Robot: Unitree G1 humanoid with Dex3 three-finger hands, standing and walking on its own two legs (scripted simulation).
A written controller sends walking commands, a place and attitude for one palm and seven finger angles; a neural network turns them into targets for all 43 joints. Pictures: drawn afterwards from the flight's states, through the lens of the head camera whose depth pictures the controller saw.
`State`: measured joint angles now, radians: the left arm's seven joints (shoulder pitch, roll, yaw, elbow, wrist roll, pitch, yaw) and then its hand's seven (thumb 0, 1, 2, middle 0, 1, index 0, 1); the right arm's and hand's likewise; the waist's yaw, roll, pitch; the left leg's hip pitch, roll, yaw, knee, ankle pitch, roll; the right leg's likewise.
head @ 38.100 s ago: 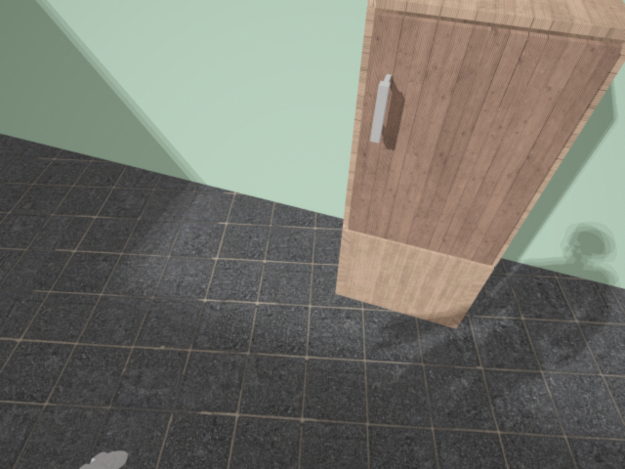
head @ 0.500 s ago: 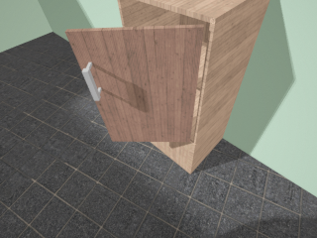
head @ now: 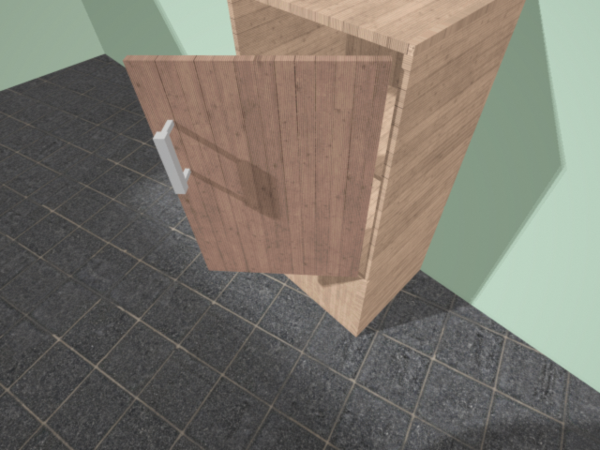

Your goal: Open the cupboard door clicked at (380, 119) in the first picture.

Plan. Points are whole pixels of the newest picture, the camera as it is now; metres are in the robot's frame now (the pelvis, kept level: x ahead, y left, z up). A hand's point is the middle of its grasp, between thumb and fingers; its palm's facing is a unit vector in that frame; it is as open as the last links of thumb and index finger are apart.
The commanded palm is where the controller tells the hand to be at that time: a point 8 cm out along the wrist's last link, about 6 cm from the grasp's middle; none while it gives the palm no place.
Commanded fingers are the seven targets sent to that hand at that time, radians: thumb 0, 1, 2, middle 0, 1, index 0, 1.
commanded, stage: look again from close up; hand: left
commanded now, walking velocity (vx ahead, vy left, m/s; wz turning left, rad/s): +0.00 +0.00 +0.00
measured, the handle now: (175, 157) +0.58 +0.27 +0.05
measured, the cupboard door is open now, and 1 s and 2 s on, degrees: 41 41 41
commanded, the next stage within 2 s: shuffle to correct the standing spot in 0.44 s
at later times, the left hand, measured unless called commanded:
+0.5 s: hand out of the picture +0.01 +0.18 -0.17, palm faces +0.03 -0.97 -0.22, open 7.3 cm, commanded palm none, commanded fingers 0.00 0.90 0.90 -0.20 -0.30 -0.20 -0.30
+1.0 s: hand out of the picture +0.03 +0.23 -0.18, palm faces +0.05 -0.98 -0.21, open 7.4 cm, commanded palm none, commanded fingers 0.00 0.90 0.90 -0.20 -0.30 -0.20 -0.30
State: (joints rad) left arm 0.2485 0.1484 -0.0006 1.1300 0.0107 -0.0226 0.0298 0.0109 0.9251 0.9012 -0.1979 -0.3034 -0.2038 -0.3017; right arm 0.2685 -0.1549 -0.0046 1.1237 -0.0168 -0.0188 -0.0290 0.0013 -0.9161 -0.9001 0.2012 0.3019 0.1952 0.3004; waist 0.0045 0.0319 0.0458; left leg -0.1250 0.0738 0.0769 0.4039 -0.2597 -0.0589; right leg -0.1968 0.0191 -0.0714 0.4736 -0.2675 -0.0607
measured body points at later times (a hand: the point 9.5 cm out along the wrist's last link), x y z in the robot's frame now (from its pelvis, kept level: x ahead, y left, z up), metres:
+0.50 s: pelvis +0.00 +0.00 +0.00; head +0.02 -0.01 +0.45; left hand +0.01 +0.23 -0.15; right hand -0.01 -0.21 -0.17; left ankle -0.03 +0.16 -0.74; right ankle -0.01 -0.08 -0.74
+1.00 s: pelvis +0.03 +0.05 -0.01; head +0.07 +0.05 +0.44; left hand +0.02 +0.28 -0.16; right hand -0.01 -0.17 -0.16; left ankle -0.03 +0.15 -0.74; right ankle -0.01 -0.05 -0.72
